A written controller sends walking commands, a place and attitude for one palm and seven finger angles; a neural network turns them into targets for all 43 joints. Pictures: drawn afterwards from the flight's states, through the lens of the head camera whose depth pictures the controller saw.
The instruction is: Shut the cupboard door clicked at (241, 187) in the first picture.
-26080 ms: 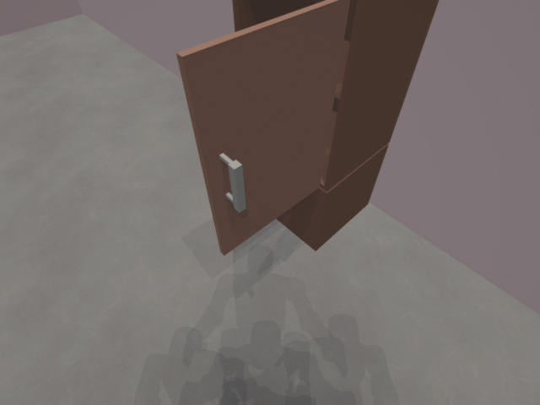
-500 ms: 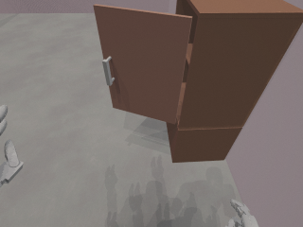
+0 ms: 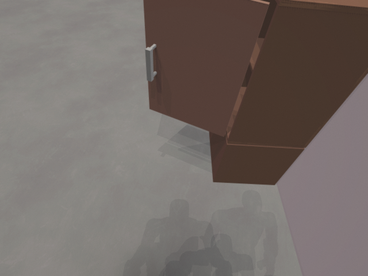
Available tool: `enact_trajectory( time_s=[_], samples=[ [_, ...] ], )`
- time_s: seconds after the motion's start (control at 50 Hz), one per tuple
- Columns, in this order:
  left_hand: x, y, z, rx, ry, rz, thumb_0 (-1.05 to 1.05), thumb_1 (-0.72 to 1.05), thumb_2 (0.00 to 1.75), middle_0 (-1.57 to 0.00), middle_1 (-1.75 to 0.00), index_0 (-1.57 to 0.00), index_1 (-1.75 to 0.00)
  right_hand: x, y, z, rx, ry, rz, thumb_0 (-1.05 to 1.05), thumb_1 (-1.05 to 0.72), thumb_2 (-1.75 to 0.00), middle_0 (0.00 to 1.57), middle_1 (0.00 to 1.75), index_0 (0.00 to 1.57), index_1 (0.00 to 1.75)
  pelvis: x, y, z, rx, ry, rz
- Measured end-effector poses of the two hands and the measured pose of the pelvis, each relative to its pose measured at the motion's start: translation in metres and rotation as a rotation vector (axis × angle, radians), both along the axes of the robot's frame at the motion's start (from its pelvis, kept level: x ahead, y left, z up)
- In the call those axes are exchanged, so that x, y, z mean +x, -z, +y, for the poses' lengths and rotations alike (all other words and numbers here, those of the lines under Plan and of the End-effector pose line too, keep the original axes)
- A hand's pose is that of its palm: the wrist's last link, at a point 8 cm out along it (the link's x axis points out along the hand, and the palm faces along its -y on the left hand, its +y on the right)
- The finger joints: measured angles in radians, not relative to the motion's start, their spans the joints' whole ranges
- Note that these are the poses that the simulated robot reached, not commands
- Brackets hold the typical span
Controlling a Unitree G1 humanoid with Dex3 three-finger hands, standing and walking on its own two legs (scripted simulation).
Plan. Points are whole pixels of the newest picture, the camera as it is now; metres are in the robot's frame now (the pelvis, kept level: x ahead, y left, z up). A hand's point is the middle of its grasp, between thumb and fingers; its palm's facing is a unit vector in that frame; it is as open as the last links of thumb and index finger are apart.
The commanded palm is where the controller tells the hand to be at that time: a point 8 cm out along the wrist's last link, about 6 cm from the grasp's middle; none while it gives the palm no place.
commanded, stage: let the arm hang, fingers relaxed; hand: left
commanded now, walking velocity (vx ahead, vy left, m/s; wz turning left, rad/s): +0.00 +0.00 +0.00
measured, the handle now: (152, 62) +0.88 +0.18 -0.05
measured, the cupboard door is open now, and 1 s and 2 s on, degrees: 67 67 67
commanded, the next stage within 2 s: look to check the result in 0.68 s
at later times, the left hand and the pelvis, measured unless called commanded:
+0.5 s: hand out of the picture -0.01 +0.18 -0.17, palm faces +0.01 -0.98 -0.19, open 7.3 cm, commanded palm none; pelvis +0.00 +0.01 +0.00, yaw -1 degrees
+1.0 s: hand out of the picture +0.02 +0.18 -0.17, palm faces +0.00 -0.97 -0.22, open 7.3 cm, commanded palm none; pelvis +0.02 -0.01 +0.01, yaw -1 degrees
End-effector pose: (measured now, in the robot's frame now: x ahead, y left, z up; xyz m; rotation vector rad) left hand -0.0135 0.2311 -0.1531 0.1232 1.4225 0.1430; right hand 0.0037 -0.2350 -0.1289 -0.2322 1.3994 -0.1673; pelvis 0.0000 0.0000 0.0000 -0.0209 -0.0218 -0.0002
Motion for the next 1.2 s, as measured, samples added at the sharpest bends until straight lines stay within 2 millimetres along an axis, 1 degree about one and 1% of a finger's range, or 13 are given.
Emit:
enact_trajectory(
  time_s=[0.06,0.12,0.16,0.22,0.3,0.4,0.52,0.62,0.74,0.92,1.02,1.2],
  samples=[
    [-0.031,-0.006,0.006,0.012,-0.014,0.090,0.00,0.97,0.90,-0.20,-0.30,-0.21,-0.30,-0.019,0.003,0.009,0.019,0.030,0.049,0.01,-0.90,-0.90,0.20,0.30,0.20,0.30,0.000,-0.002,0.004,0.001,0.005,0.000],
    [-0.052,-0.013,0.011,0.027,-0.021,0.147,0.00,0.95,0.90,-0.20,-0.30,-0.20,-0.30,-0.029,0.007,0.018,0.039,0.054,0.066,0.01,-0.90,-0.90,0.20,0.30,0.20,0.30,0.000,-0.004,0.008,0.003,0.010,-0.003],
    [-0.059,-0.016,0.013,0.036,-0.023,0.166,0.01,0.94,0.90,-0.20,-0.30,-0.20,-0.30,-0.032,0.009,0.022,0.051,0.065,0.066,0.01,-0.90,-0.90,0.20,0.30,0.20,0.30,0.000,-0.004,0.010,0.005,0.014,-0.005],
    [-0.060,-0.019,0.015,0.046,-0.022,0.165,0.01,0.93,0.90,-0.20,-0.30,-0.20,-0.30,-0.031,0.013,0.028,0.066,0.074,0.054,0.00,-0.90,-0.90,0.20,0.30,0.20,0.30,-0.001,-0.005,0.013,0.009,0.019,-0.008],
    [-0.049,-0.018,0.015,0.049,-0.015,0.124,0.01,0.92,0.90,-0.20,-0.30,-0.20,-0.30,-0.025,0.015,0.032,0.078,0.078,0.023,0.00,-0.90,-0.90,0.20,0.30,0.20,0.30,-0.001,-0.005,0.014,0.013,0.023,-0.012],
    [-0.023,-0.015,0.009,0.039,0.001,0.051,0.01,0.91,0.90,-0.20,-0.30,-0.20,-0.29,-0.014,0.016,0.031,0.080,0.077,-0.016,0.00,-0.90,-0.90,0.20,0.30,0.20,0.30,0.000,-0.005,0.013,0.017,0.024,-0.011],
    [0.005,-0.013,-0.001,0.021,0.018,-0.021,0.01,0.91,0.90,-0.20,-0.30,-0.20,-0.30,-0.007,0.014,0.023,0.070,0.078,-0.039,0.00,-0.91,-0.90,0.20,0.30,0.20,0.30,0.002,-0.005,0.010,0.021,0.024,-0.009],
    [0.019,-0.013,-0.006,0.017,0.030,-0.045,0.01,0.91,0.90,-0.20,-0.30,-0.20,-0.30,-0.006,0.012,0.016,0.060,0.082,-0.038,0.00,-0.91,-0.90,0.20,0.30,0.20,0.30,0.005,-0.005,0.005,0.023,0.025,-0.010],
    [0.027,-0.014,-0.007,0.026,0.036,-0.043,0.01,0.91,0.90,-0.20,-0.30,-0.20,-0.30,-0.007,0.011,0.008,0.051,0.083,-0.016,0.00,-0.91,-0.90,0.20,0.30,0.20,0.30,0.009,-0.006,0.000,0.021,0.024,-0.012],
    [0.029,-0.016,-0.005,0.049,0.034,-0.016,0.01,0.91,0.90,-0.20,-0.30,-0.20,-0.30,-0.003,0.012,-0.001,0.048,0.078,0.011,0.00,-0.91,-0.90,0.20,0.30,0.20,0.30,0.016,-0.006,-0.006,0.022,0.023,-0.013],
    [0.031,-0.017,-0.005,0.056,0.031,-0.007,0.01,0.91,0.90,-0.20,-0.30,-0.20,-0.30,0.005,0.012,-0.005,0.048,0.071,0.008,0.00,-0.91,-0.90,0.20,0.30,0.20,0.30,0.021,-0.006,-0.010,0.024,0.021,-0.012],
    [0.041,-0.018,-0.010,0.061,0.029,-0.017,0.01,0.91,0.90,-0.20,-0.30,-0.20,-0.30,0.028,0.012,-0.013,0.042,0.055,-0.025,0.00,-0.91,-0.90,0.20,0.30,0.20,0.30,0.028,-0.006,-0.015,0.027,0.020,-0.013]
  ],
)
